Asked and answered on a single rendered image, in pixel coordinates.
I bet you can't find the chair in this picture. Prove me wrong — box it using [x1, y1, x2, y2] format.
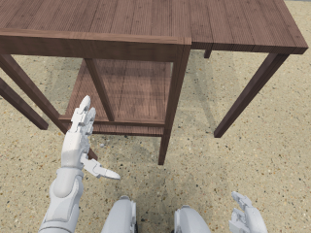
[0, 28, 191, 166]

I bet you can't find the robot left forearm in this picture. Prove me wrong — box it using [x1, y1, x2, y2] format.
[38, 167, 85, 233]

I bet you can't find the robot right hand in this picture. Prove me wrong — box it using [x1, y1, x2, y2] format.
[228, 191, 268, 233]

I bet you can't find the table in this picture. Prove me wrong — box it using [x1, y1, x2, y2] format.
[0, 0, 309, 138]

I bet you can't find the right robot thigh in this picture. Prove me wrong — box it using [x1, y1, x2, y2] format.
[174, 208, 211, 233]

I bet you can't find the robot left hand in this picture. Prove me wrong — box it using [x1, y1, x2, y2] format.
[61, 95, 121, 180]

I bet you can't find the left robot shin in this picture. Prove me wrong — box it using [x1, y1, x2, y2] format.
[120, 195, 135, 233]

